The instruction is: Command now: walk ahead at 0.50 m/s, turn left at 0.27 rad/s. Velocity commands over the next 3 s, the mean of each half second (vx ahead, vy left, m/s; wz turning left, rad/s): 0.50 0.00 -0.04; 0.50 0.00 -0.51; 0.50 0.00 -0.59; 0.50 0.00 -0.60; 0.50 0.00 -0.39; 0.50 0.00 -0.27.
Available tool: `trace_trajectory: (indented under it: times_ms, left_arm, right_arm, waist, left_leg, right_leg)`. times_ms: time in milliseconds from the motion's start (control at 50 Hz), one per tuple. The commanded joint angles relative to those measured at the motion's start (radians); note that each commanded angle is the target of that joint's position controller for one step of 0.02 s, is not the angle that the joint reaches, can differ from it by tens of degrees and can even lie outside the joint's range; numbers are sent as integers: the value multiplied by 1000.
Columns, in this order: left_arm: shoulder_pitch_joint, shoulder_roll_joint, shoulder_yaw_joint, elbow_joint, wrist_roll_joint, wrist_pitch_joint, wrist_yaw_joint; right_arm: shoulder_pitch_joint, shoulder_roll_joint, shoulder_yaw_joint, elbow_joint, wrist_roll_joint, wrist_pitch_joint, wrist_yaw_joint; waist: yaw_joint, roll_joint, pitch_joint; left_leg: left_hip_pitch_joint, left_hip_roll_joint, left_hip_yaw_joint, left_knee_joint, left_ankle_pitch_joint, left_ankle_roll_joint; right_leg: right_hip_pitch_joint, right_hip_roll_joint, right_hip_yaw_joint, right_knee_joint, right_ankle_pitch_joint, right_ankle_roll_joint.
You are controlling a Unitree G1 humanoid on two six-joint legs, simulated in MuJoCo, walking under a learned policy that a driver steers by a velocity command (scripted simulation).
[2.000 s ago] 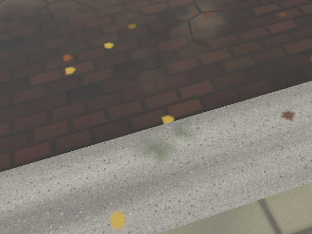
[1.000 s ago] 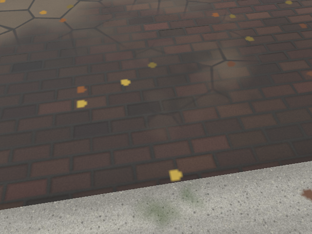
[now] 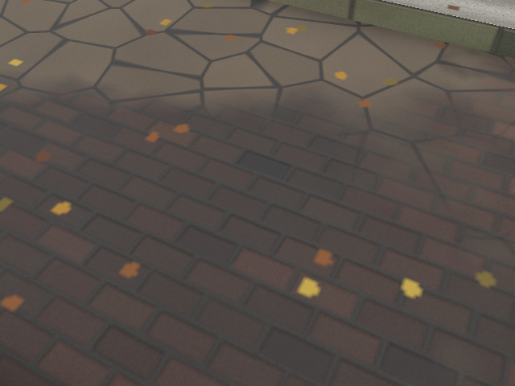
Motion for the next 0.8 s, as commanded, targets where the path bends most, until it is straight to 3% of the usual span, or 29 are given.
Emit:
trace_trajectory:
  times_ms: [20, 60, 80, 120, 140, 160, 180, 200, 240, 260, 280, 300, 320, 340, 360, 380, 400, 420, 440, 460, 480, 500, 520, 540, 580, 620, 660, 740, 800]
  left_arm:
    - [-13, 96, 19, -38, 25, -16, -26]
    - [-25, 89, 9, -40, 19, -19, -25]
    - [56, 72, 2, 20, 31, -24, -10]
    - [202, 62, 0, 69, 26, -15, 15]
    - [303, 55, -3, 95, 12, -12, 30]
    - [347, 34, -14, 114, 10, -7, 28]
    - [311, 11, -23, 104, 8, -3, 21]
    - [301, 25, -25, 92, 23, 5, 6]
    - [207, 88, -11, 69, 30, 15, -24]
    - [164, 119, -2, 62, 24, 12, -34]
    - [152, 139, 9, 65, 3, 8, -31]
    - [86, 194, 58, 59, -150, 51, 16]
    - [119, 219, 61, 63, -140, 74, 35]
    - [142, 192, 64, 78, -117, 84, 38]
    - [165, 120, 57, 96, -110, 82, 42]
    - [306, -7, 49, 120, -119, 67, 37]
    - [396, 3, 41, 92, -154, 25, 29]
    - [318, 19, 41, 28, -177, 16, 33]
    - [192, -4, 39, -10, -188, 25, 53]
    - [106, 10, 43, -39, -167, 41, 80]
    - [105, 14, 51, -50, -147, 66, 86]
    - [68, 8, 60, -50, -119, 89, 87]
    - [32, 9, 72, -62, -119, 108, 80]
    - [1, 12, 83, -82, -117, 111, 76]
    - [-86, 29, 93, -118, -102, 104, 63]
    - [-160, 26, 91, -152, -94, 95, 38]
    - [-258, 14, 82, -183, -91, 91, 9]
    - [-416, 36, 82, -248, -99, 100, -22]
    - [-465, 61, 91, -289, -94, 100, -40]
  right_arm:
    - [71, -24, -1, -43, -23, 13, 5]
    - [19, -44, -8, -78, -26, 12, 0]
    - [-41, -35, 1, -101, -16, 7, -12]
    - [-135, -5, 10, -122, -8, -3, -28]
    - [-193, 10, 15, -130, -17, -9, -26]
    - [-240, 35, 24, -135, -19, -9, -19]
    - [-239, 42, 32, -117, -9, -9, -9]
    - [-237, 49, 39, -117, -6, -1, -1]
    - [-241, 25, 42, -120, -6, 21, 9]
    - [-232, -4, 36, -122, -9, 31, 8]
    - [-231, -34, 31, -120, -19, 37, 2]
    - [-205, -127, -29, -85, 197, 14, -10]
    - [-70, -130, -26, -37, 198, -5, -21]
    - [105, -146, -45, 35, 162, -14, -32]
    - [313, -173, -65, 115, 130, -12, -38]
    - [393, -179, -48, 147, 69, -18, -38]
    - [430, -221, -64, 155, 76, -12, -33]
    - [434, -243, -85, 163, 90, 8, -33]
    - [396, -223, -89, 195, 84, 16, -36]
    - [266, -162, -69, 174, 88, 8, -49]
    - [129, -121, -50, 138, 79, -11, -46]
    - [60, -70, -41, 138, 73, -28, -45]
    - [31, -32, -29, 147, 66, -35, -45]
    - [7, -41, -32, 155, 62, -41, -55]
    - [74, -66, -41, 181, 59, -47, -92]
    - [93, -89, -53, 186, 57, -41, -119]
    - [116, -121, -67, 182, 67, -30, -136]
    - [170, -151, -87, 187, 93, -11, -141]
    - [192, -189, -106, 187, 99, 9, -135]
  waist:
    - [-78, -100, 55]
    - [-75, -107, 65]
    - [-43, -108, 98]
    - [44, -80, 116]
    - [99, -88, 136]
    - [117, -93, 164]
    - [104, -63, 214]
    - [98, -76, 218]
    - [59, -77, 249]
    - [30, -78, 267]
    - [22, -41, 287]
    - [-11, 12, 329]
    - [-54, 18, 200]
    - [-117, 8, 68]
    - [-204, 25, -48]
    - [-159, 223, -212]
    - [-165, 376, -385]
    - [-185, 326, -463]
    - [-177, 150, -340]
    - [-137, 39, -191]
    - [-75, 11, -110]
    - [-56, 3, -37]
    - [-41, 25, 57]
    - [-25, 83, 98]
    - [-45, 101, 113]
    - [-51, 64, 103]
    - [-75, 19, 99]
    - [-122, -9, 151]
    - [-121, -9, 141]
  left_leg:
    - [-12, 7, 3, 42, 171, 40]
    - [-6, -1, 20, 40, 147, 61]
    - [-211, 62, -115, -45, 261, 53]
    - [-417, 58, -85, -154, 266, 23]
    - [-484, 52, -50, -231, 313, 15]
    - [-462, 61, -14, -249, 315, 20]
    - [-347, 82, -13, -382, 431, 29]
    - [-166, 66, 32, -381, 508, 39]
    - [192, 39, 74, -378, 520, 59]
    - [243, 48, 52, -354, 468, 61]
    - [216, 58, 42, -416, 405, 58]
    - [202, 41, -71, -505, 345, 53]
    - [314, 23, -47, -578, 438, 44]
    - [578, 4, 10, -565, 526, 30]
    - [888, 50, 24, -505, 671, 22]
    - [1253, 187, -63, -165, 1079, 43]
    - [1334, 286, -234, -132, 1135, 154]
    - [1263, 369, -437, -355, 482, 262]
    - [1078, 405, -524, -547, 25, 294]
    - [855, 403, -528, -660, -101, 278]
    - [634, 415, -465, -666, -99, 285]
    - [493, 390, -388, -637, -30, 243]
    - [353, 312, -219, -665, -4, 186]
    - [291, 262, -128, -694, 14, 166]
    - [358, 242, -50, -713, 156, 184]
    - [424, 230, 23, -705, 201, 187]
    - [476, 236, 78, -723, 172, 182]
    - [584, 235, 158, -737, 105, 144]
    - [678, 242, 218, -643, 291, 114]
  right_leg:
    - [-28, -272, 163, -42, 381, -230]
    - [-40, -271, 171, -5, 305, -217]
    - [165, -313, 240, 48, 216, -201]
    - [402, -345, 280, 109, 148, -196]
    - [477, -317, 276, 138, 84, -195]
    - [429, -314, 283, 145, 77, -197]
    - [294, -277, 240, 161, 31, -172]
    - [126, -260, 213, 149, -23, -177]
    - [-202, -230, 186, 123, -178, -157]
    - [-229, -240, 204, 140, -186, -149]
    - [-168, -248, 221, 187, -184, -134]
    - [-107, -250, 244, 333, 41, -85]
    - [1, -230, 225, 512, 178, -64]
    - [-52, -188, 199, 749, 215, -27]
    - [-235, -118, 171, 1059, -6, 42]
    - [-590, -33, 251, 1488, -660, 86]
    - [-695, -46, 384, 1608, -571, 91]
    - [-744, -62, 357, 1566, -466, 100]
    - [-800, -101, 272, 1598, -337, 105]
    - [-802, -127, 212, 1629, -215, 102]
    - [-722, -173, 230, 1490, -68, 80]
    - [-668, -196, 277, 1416, -22, 55]
    - [-614, -201, 287, 1263, 3, 41]
    - [-577, -200, 296, 1129, 24, 43]
    - [-607, -191, 298, 947, 86, 55]
    - [-619, -181, 296, 758, 174, 48]
    - [-615, -161, 235, 626, 264, 34]
    - [-622, -148, 175, 509, 240, -3]
    - [-570, -104, 103, 444, 79, -49]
